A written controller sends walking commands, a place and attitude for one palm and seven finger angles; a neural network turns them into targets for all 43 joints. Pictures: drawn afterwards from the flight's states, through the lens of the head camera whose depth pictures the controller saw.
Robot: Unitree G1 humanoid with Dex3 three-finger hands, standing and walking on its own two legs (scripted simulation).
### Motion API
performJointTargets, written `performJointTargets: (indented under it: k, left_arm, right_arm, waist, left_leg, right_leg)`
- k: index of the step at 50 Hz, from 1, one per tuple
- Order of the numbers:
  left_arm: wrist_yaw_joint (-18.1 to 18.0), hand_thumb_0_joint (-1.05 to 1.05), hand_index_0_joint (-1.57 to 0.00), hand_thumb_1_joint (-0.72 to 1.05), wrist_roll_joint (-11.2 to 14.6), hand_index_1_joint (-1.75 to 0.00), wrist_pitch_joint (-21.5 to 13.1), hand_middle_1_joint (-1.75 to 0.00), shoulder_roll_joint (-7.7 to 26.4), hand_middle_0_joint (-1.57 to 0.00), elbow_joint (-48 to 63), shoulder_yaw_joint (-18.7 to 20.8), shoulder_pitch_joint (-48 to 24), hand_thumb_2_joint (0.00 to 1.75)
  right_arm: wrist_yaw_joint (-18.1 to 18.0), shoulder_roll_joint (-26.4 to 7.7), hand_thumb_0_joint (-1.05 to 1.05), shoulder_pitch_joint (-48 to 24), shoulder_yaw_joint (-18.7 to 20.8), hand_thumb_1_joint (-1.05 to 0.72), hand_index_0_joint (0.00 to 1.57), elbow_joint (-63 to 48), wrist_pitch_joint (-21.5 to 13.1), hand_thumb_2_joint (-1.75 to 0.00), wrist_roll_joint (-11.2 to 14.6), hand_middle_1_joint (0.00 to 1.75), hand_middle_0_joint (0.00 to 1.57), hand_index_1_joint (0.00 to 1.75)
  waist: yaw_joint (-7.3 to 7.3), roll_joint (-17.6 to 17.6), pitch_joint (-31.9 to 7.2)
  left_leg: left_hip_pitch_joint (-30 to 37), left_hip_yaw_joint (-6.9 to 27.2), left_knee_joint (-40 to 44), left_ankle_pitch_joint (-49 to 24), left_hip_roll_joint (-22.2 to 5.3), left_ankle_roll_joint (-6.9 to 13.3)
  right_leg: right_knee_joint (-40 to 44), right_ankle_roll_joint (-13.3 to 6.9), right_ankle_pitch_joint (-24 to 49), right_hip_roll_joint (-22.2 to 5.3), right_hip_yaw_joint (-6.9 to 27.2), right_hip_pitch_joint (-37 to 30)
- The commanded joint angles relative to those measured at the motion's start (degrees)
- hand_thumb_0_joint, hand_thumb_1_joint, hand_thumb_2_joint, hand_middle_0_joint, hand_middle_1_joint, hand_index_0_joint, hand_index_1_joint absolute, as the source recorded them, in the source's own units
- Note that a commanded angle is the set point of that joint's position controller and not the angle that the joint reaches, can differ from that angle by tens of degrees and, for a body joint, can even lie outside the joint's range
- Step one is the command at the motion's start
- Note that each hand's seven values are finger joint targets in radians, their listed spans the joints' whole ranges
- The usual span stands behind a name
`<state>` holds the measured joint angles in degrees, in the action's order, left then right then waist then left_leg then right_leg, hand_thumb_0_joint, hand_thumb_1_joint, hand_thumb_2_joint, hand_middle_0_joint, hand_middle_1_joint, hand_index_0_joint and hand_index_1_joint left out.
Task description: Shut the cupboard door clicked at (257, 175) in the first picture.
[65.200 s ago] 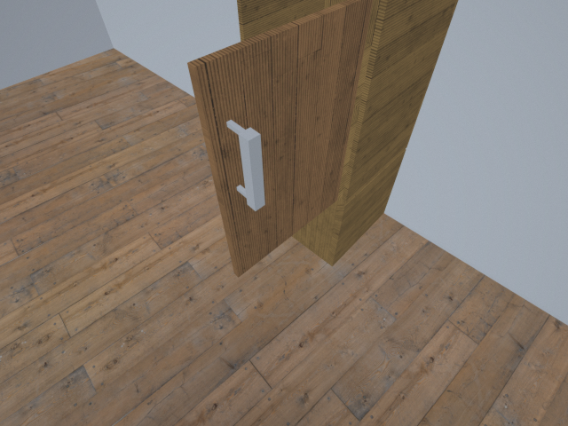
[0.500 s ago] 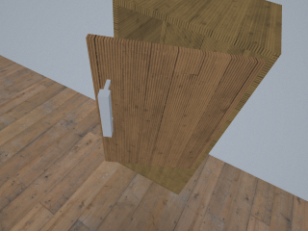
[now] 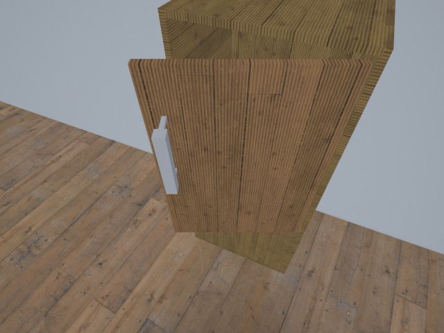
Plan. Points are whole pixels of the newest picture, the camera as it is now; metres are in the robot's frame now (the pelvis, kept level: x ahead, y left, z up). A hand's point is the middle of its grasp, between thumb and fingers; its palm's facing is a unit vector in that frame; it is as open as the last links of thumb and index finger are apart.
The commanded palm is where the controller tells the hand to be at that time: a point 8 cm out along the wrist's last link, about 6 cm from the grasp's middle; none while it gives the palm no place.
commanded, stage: come to a stop and stand still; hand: left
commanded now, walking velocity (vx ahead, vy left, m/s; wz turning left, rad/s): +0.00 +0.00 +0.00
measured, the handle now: (168, 156) +0.45 +0.14 +0.06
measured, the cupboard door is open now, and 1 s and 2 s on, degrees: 24 24 24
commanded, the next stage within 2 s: look again from close up in 0.96 s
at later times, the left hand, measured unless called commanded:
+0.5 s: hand out of the picture +0.02 +0.18 -0.18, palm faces -0.02 -0.99 -0.15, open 7.4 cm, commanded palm none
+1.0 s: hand out of the picture +0.04 +0.19 -0.18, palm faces -0.02 -0.99 -0.17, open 7.3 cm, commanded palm none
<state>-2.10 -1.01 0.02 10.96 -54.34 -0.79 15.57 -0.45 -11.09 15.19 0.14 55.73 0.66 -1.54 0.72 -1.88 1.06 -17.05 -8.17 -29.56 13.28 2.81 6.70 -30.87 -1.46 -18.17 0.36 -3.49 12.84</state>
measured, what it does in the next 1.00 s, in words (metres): stands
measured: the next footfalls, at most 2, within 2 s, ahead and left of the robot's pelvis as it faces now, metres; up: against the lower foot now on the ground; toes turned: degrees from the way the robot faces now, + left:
right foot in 1.84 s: +0.10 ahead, -0.10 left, +0.00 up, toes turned +4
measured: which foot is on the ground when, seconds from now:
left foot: down 0.00-1.00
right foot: down 0.00-1.00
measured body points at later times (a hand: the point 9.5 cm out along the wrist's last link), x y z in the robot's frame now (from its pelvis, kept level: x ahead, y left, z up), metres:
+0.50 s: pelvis +0.02 +0.01 +0.01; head +0.05 +0.03 +0.46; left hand +0.02 +0.23 -0.16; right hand +0.04 -0.22 -0.14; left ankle +0.04 +0.04 -0.73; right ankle -0.02 -0.11 -0.73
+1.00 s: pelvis +0.04 +0.02 +0.01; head +0.07 +0.04 +0.45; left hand +0.04 +0.25 -0.16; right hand +0.04 -0.20 -0.15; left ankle +0.04 +0.04 -0.73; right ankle -0.02 -0.11 -0.73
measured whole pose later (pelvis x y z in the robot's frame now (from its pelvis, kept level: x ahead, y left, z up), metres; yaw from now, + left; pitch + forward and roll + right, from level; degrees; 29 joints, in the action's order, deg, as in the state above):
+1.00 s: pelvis +0.04 +0.02 +0.01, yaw +0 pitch +0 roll +0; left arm -2.3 -0.7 0.4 10.0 -64.0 -1.2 14.1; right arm -2.5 -8.4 14.1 -0.8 65.0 -1.8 -0.8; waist -0.1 2.2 3.0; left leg -10.3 -8.9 -21.5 12.6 6.0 8.3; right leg -25.5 1.2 -18.4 -2.1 -2.1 7.4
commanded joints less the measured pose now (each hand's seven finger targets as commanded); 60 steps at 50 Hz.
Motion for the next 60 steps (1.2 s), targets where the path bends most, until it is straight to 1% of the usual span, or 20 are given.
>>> performJointTargets:
  k: [1, 3, 5, 9, 10, 14, 16, 24, 25, 32, 39, 40, 44, 46, 49, 50, 55, 57, 59, 60]
  left_arm:
    - [-0.1, 0.0, -0.2, 0.9, -0.1, -0.3, -0.8, -0.3, 6.3, -0.2, 2.0, 1.3, 3.1, 0.9]
    - [-0.1, 0.0, -0.2, 0.9, 0.0, -0.3, -0.9, -0.3, 6.2, -0.2, 1.3, 1.2, 3.0, 0.9]
    - [-0.1, 0.0, -0.2, 0.9, -0.1, -0.3, -1.0, -0.3, 6.3, -0.2, 0.5, 1.0, 2.8, 0.9]
    - [0.0, 0.0, -0.2, 0.9, 0.1, -0.3, -0.9, -0.3, 5.9, -0.2, -1.7, 0.7, 2.9, 0.9]
    - [0.0, 0.0, -0.2, 0.9, 0.0, -0.3, -1.0, -0.3, 5.8, -0.2, -2.1, 0.6, 3.0, 0.9]
    - [-0.1, 0.0, -0.2, 0.9, 0.1, -0.3, -1.0, -0.3, 5.2, -0.2, -4.2, 0.4, 3.3, 0.9]
    - [-0.2, 0.0, -0.2, 0.9, 0.1, -0.3, -1.2, -0.3, 5.3, -0.2, -5.0, 0.3, 3.3, 0.9]
    - [-0.4, 0.0, -0.2, 0.9, 0.2, -0.3, -0.7, -0.3, 4.3, -0.2, -7.2, 0.0, 4.2, 0.9]
    - [-0.4, 0.0, -0.2, 0.9, 0.0, -0.3, -0.8, -0.3, 4.2, -0.2, -7.3, 0.0, 4.3, 0.9]
    - [-0.6, 0.0, -0.2, 0.9, 0.2, -0.3, -0.6, -0.3, 4.0, -0.2, -7.9, 0.1, 4.2, 0.9]
    - [-0.7, 0.0, -0.2, 0.9, 0.2, -0.3, 0.0, -0.3, 3.8, -0.2, -8.2, 0.4, 3.9, 0.9]
    - [-0.7, 0.0, -0.2, 0.9, 0.1, -0.3, -0.1, -0.3, 3.8, -0.2, -8.1, 0.4, 4.0, 0.9]
    - [-0.7, 0.0, -0.2, 0.9, 0.2, -0.3, 0.1, -0.3, 3.8, -0.2, -8.4, 0.5, 3.8, 0.9]
    - [-0.7, 0.0, -0.2, 0.9, 0.2, -0.3, 0.0, -0.3, 3.8, -0.2, -8.4, 0.6, 3.6, 0.9]
    - [-0.8, 0.0, -0.2, 0.9, 0.3, -0.3, 0.1, -0.3, 3.6, -0.2, -8.7, 0.7, 3.7, 0.9]
    - [-0.8, 0.0, -0.2, 0.9, 0.2, -0.3, 0.1, -0.3, 3.7, -0.2, -8.5, 0.7, 3.5, 0.9]
    - [-0.7, 0.0, -0.2, 0.9, 0.2, -0.3, 0.1, -0.3, 3.4, -0.2, -8.8, 0.7, 3.5, 0.9]
    - [-0.8, 0.0, -0.2, 0.9, 0.3, -0.3, 0.3, -0.3, 3.3, -0.2, -9.0, 0.7, 3.6, 0.9]
    - [-0.7, 0.0, -0.2, 0.9, 0.2, -0.3, 0.4, -0.3, 3.0, -0.2, -9.1, 0.7, 3.8, 0.9]
    - [-0.7, 0.0, -0.2, 0.9, 0.0, -0.3, 0.4, -0.3, 2.9, -0.2, -9.0, 0.7, 3.7, 0.9]
  right_arm:
    - [-0.1, -7.5, 0.0, -0.3, 1.2, -0.9, 0.2, -3.2, -2.1, -0.9, 0.2, 0.3, 0.2, 0.3]
    - [-0.2, -7.6, 0.0, 0.6, 1.1, -0.9, 0.2, -2.2, -2.3, -0.9, 0.3, 0.3, 0.2, 0.3]
    - [-0.3, -7.2, 0.0, 1.2, 0.9, -0.9, 0.2, -1.0, -2.7, -0.9, 0.5, 0.3, 0.2, 0.3]
    - [-0.5, -7.1, 0.0, 1.8, 0.7, -0.9, 0.2, 1.1, -2.9, -0.9, 0.6, 0.3, 0.2, 0.3]
    - [-0.7, -6.6, 0.0, 1.9, 0.6, -0.9, 0.2, 1.5, -3.1, -0.9, 0.7, 0.3, 0.2, 0.3]
    - [-0.9, -6.4, 0.0, 2.5, 0.5, -0.9, 0.2, 3.1, -3.2, -0.9, 0.8, 0.3, 0.2, 0.3]
    - [-1.0, -6.1, 0.0, 2.3, 0.3, -0.9, 0.2, 3.8, -3.4, -0.9, 0.9, 0.3, 0.2, 0.3]
    - [-1.4, -5.5, 0.0, 2.3, 0.2, -0.9, 0.2, 5.7, -3.3, -0.9, 1.0, 0.3, 0.2, 0.3]
    - [-1.5, -5.1, 0.0, 2.2, 0.2, -0.9, 0.2, 5.7, -3.2, -0.9, 1.0, 0.3, 0.2, 0.3]
    - [-1.8, -5.2, 0.0, 2.2, 0.2, -0.9, 0.2, 6.5, -3.4, -0.9, 1.0, 0.3, 0.2, 0.3]
    - [-2.1, -5.3, 0.0, 2.6, 0.4, -0.9, 0.2, 6.9, -3.3, -0.9, 0.9, 0.3, 0.2, 0.3]
    - [-2.1, -5.0, 0.0, 2.3, 0.4, -0.9, 0.2, 7.0, -3.2, -0.9, 1.0, 0.3, 0.2, 0.3]
    - [-2.2, -5.1, 0.0, 2.7, 0.5, -0.9, 0.2, 7.3, -3.3, -0.9, 0.9, 0.3, 0.2, 0.3]
    - [-2.3, -5.0, 0.0, 2.9, 0.6, -0.9, 0.2, 7.4, -3.3, -0.9, 0.9, 0.3, 0.2, 0.3]
    - [-2.3, -4.8, 0.0, 3.5, 0.6, -0.9, 0.2, 8.0, -3.3, -0.9, 0.9, 0.3, 0.2, 0.3]
    - [-2.4, -4.5, 0.0, 3.5, 0.6, -0.9, 0.2, 7.9, -3.3, -0.9, 1.0, 0.3, 0.2, 0.3]
    - [-2.3, -3.9, 0.0, 3.6, 0.5, -0.9, 0.2, 8.3, -3.1, -0.9, 0.9, 0.3, 0.2, 0.3]
    - [-2.3, -4.0, 0.0, 4.0, 0.5, -0.9, 0.2, 8.7, -3.1, -0.9, 0.9, 0.3, 0.2, 0.3]
    - [-2.3, -3.9, 0.0, 4.1, 0.6, -0.9, 0.2, 8.8, -3.0, -0.9, 0.9, 0.3, 0.2, 0.3]
    - [-2.3, -3.7, 0.0, 4.1, 0.6, -0.9, 0.2, 8.8, -3.0, -0.9, 0.9, 0.3, 0.2, 0.3]
  waist:
    - [-1.47, 1.7, 2.9]
    - [-1.24, 2.6, 1.7]
    - [-1.21, 2.1, 0.9]
    - [-0.97, 1.1, 0.5]
    - [-1.07, 1.6, 0.3]
    - [-0.77, 1.1, -0.7]
    - [-0.71, 1.9, -0.3]
    - [-0.67, 0.9, 0.7]
    - [-0.75, 2.2, 1.0]
    - [-0.77, 1.3, -0.5]
    - [-0.79, 1.2, 0.4]
    - [-1.13, 1.3, 1.2]
    - [-1.0, 1.2, 0.2]
    - [-1.0, 1.6, -0.3]
    - [-0.96, 1.1, -1.0]
    - [-1.0, 1.5, 0.1]
    - [-1.01, 2.7, 1.6]
    - [-0.87, 1.3, 1.6]
    - [-0.86, 1.4, 2.3]
    - [-1.0, 1.8, 3.0]
  left_leg:
    - [-2.8, 17.0, 15.1, 14.1, -11.0, -1.4]
    - [-1.0, 16.6, 15.1, 12.3, -11.0, -1.6]
    - [0.9, 16.4, 14.9, 8.7, -11.0, -1.6]
    - [3.3, 16.0, 15.3, 6.7, -11.3, -1.9]
    - [4.2, 15.8, 14.5, 3.3, -11.1, -1.7]
    - [6.7, 14.9, 14.1, -0.6, -11.2, -2.1]
    - [7.5, 13.5, 12.4, -5.7, -10.8, -2.0]
    - [9.5, 13.5, 13.1, -7.7, -11.2, -2.3]
    - [9.4, 13.4, 12.7, -8.9, -11.2, -2.1]
    - [12.1, 12.6, 11.2, -17.5, -11.0, -2.4]
    - [12.5, 13.9, 12.7, -16.6, -11.9, -2.9]
    - [11.9, 13.6, 12.6, -16.5, -11.9, -2.4]
    - [12.8, 14.3, 13.1, -16.3, -12.1, -3.1]
    - [13.2, 13.8, 12.4, -19.4, -11.7, -3.4]
    - [14.4, 13.8, 12.6, -19.5, -12.0, -3.8]
    - [13.6, 13.5, 12.3, -21.1, -11.8, -3.8]
    - [11.7, 13.6, 13.2, -15.7, -11.5, -3.5]
    - [11.9, 13.7, 14.0, -14.1, -11.6, -3.8]
    - [11.3, 14.7, 15.4, -10.0, -12.1, -3.9]
    - [10.6, 14.6, 15.3, -10.4, -12.0, -3.7]
  right_leg:
    - [5.4, -2.6, -3.3, -4.1, 6.5, 1.3]
    - [5.9, -2.6, -2.5, -4.4, 6.7, 1.1]
    - [6.1, -2.5, -0.2, -4.6, 6.5, 0.6]
    - [6.7, -2.1, 0.6, -5.1, 6.1, 1.0]
    - [7.1, -2.1, 2.3, -5.1, 6.3, 0.6]
    - [7.6, -1.7, 3.3, -5.6, 6.4, 0.5]
    - [8.3, -1.5, 5.7, -6.0, 6.8, 0.0]
    - [8.2, -0.8, 5.1, -5.9, 6.0, 0.7]
    - [8.4, -0.9, 5.8, -5.9, 6.1, 0.6]
    - [7.8, -0.5, 7.6, -6.2, 5.9, -0.3]
    - [7.0, -0.2, 4.8, -5.8, 5.2, 0.4]
    - [7.6, -0.3, 5.2, -6.0, 5.2, 0.2]
    - [7.1, -0.3, 4.7, -5.9, 5.2, 0.2]
    - [7.1, -0.4, 5.9, -6.0, 5.2, -0.4]
    - [7.0, -0.2, 5.0, -6.0, 5.1, -0.2]
    - [7.2, -0.3, 5.9, -5.9, 5.1, -0.4]
    - [8.0, -0.5, 6.0, -6.2, 5.5, -0.9]
    - [7.5, -0.5, 5.0, -6.1, 5.3, -0.4]
    - [7.3, -0.4, 3.8, -6.0, 5.2, 0.2]
    - [7.5, -0.4, 4.3, -6.0, 5.2, 0.1]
